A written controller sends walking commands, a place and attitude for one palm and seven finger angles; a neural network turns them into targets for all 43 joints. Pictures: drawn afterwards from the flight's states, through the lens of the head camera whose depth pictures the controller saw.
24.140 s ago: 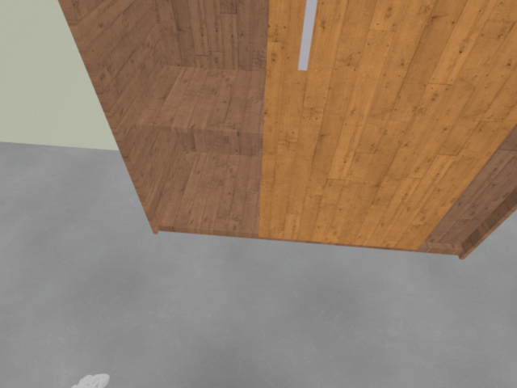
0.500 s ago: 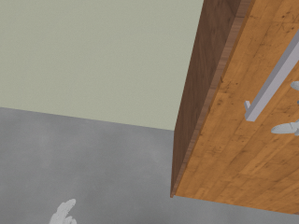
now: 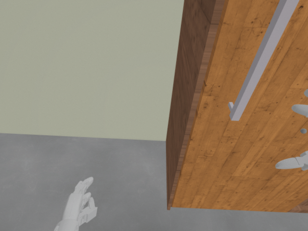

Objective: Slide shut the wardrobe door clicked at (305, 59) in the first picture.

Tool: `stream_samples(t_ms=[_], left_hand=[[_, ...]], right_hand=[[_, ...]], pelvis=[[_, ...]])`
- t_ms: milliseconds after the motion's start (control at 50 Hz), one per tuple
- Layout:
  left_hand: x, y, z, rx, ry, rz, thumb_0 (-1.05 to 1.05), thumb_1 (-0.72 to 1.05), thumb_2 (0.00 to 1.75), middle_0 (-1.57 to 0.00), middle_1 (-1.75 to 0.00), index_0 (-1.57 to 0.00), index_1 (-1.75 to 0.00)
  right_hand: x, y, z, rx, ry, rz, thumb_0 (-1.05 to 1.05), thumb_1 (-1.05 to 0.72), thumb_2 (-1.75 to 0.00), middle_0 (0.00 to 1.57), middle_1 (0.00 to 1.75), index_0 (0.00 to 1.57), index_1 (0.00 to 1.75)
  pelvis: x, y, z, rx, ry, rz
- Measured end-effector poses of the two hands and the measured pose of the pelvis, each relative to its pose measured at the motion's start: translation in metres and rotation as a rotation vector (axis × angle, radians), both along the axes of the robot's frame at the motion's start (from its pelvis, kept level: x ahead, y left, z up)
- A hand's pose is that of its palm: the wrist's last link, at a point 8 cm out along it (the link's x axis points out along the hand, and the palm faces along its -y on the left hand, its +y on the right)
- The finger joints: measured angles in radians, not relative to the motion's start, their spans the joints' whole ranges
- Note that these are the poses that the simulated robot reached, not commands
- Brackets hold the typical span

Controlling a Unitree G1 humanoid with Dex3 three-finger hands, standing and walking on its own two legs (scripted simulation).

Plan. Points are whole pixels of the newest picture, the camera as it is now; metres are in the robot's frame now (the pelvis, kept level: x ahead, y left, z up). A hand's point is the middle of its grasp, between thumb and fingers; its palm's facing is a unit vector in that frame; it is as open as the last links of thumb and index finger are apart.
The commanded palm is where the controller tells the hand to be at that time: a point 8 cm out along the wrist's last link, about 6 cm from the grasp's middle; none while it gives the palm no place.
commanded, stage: draw the hand back to the body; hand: right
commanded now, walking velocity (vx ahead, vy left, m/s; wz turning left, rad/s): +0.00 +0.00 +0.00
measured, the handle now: (254, 61) +0.41 -0.24 +0.28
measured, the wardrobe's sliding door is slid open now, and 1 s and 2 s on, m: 0.00 0.00 0.00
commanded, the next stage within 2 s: step back with the hand held close in 1.70 s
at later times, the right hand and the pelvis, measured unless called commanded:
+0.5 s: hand (299, 143) +0.23 -0.28 +0.20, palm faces +0.18 +0.98 -0.05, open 14.7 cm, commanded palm +0.18 -0.32 +0.21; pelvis +0.00 +0.00 +0.00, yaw +0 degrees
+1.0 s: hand (294, 157) +0.21 -0.28 +0.18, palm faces +0.48 +0.81 -0.32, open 12.0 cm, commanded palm +0.16 -0.30 +0.19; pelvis +0.00 +0.00 +0.01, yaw +0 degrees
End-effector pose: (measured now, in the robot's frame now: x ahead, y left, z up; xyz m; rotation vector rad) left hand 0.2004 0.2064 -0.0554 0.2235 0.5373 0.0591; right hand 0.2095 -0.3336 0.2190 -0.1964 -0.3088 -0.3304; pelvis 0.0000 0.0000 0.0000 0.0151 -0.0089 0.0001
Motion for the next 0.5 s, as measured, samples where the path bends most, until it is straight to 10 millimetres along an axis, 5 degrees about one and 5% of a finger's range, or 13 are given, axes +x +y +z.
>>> stream_samples(t_ms=[160,320,500], left_hand=[[-0.004,-0.007,-0.002,0.007,0.011,-0.022,0.02,0.90,0.90,-0.21,-0.30,-0.21,-0.30],[-0.008,-0.002,0.002,-0.022,-0.016,0.011,0.02,0.90,0.90,-0.21,-0.30,-0.21,-0.30],[-0.003,0.004,0.014,-0.039,-0.071,0.003,0.02,0.90,0.90,-0.20,-0.30,-0.20,-0.30]], right_hand=[[-0.007,-0.002,-0.002,0.027,0.009,0.002,-0.01,0.56,-0.20,0.26,1.15,0.25,1.15],[0.011,0.005,-0.017,0.142,0.284,0.164,-0.02,0.55,-0.20,0.25,1.15,0.25,1.15],[-0.012,0.006,-0.013,0.159,0.240,0.145,-0.01,0.55,-0.20,0.25,1.15,0.25,1.15]], pelvis=[[-0.005,0.001,0.000,0.003,-0.015,-0.015],[-0.003,-0.002,0.003,0.002,-0.039,-0.008],[-0.002,-0.001,0.003,0.002,-0.044,0.002]])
